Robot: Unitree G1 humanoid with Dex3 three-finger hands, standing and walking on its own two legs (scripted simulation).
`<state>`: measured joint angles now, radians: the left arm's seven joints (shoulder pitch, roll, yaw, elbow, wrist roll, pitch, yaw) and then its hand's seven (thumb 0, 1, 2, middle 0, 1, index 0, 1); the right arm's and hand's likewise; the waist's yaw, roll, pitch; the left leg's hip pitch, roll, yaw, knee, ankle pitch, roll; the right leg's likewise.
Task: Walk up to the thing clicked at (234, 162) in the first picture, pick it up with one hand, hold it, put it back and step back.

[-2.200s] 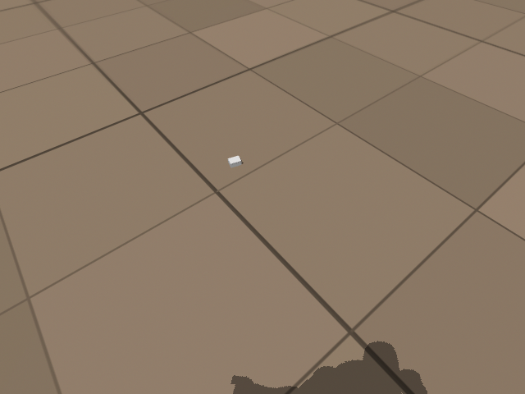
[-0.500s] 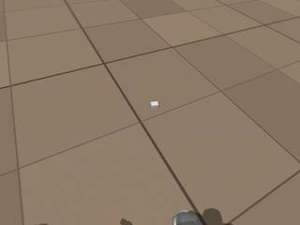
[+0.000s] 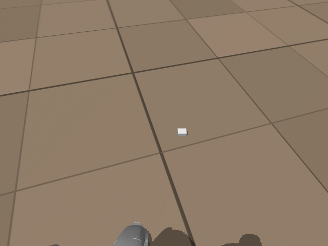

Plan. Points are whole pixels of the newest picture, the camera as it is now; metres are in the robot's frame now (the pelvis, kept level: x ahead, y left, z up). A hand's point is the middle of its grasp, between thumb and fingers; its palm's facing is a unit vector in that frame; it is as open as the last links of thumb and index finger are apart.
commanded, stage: walk up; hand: left
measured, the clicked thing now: (181, 132) +0.96 -0.05 -0.75
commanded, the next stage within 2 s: none
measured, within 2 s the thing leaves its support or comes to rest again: neither
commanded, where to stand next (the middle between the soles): +0.60 -0.31 m, yaw +6 degrees
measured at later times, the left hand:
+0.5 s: hand (120, 190) +0.28 +0.17 -0.14, palm faces -0.01 -0.91 -0.41, open 7.3 cm
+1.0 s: hand (166, 156) +0.42 +0.05 -0.16, palm faces -0.05 -0.95 -0.31, open 7.3 cm
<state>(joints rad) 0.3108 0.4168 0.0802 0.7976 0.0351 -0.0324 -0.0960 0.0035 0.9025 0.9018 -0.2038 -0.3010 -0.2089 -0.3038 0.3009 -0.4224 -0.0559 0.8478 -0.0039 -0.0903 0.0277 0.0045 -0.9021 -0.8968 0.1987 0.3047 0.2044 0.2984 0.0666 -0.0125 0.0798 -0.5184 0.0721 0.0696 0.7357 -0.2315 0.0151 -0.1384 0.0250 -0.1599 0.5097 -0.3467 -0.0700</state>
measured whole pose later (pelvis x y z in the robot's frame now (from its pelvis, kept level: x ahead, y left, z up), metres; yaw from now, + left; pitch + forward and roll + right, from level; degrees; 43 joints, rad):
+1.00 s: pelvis +0.36 -0.23 -0.01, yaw +1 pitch -2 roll +2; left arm 0.29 0.44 0.08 0.82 0.03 0.02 -0.10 0.01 0.91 0.90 -0.20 -0.30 -0.21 -0.30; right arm 0.36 -0.43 -0.04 0.86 -0.01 -0.12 -0.01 0.00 -0.90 -0.90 0.20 0.31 0.21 0.30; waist -0.01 -0.10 0.08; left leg -0.30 0.07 0.09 0.64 -0.31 0.00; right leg -0.53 -0.11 0.03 0.96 -0.39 -0.01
